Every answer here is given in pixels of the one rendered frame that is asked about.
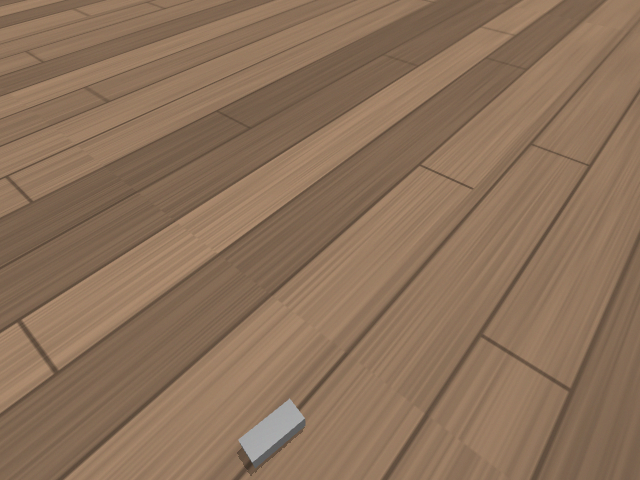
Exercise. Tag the carton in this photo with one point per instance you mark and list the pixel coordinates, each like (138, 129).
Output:
(272, 432)

